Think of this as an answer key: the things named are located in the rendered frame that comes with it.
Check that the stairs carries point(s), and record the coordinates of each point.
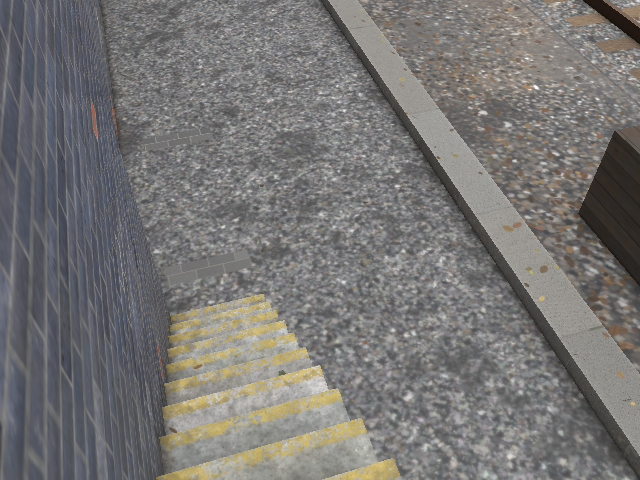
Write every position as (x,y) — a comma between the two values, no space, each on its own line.
(245,403)

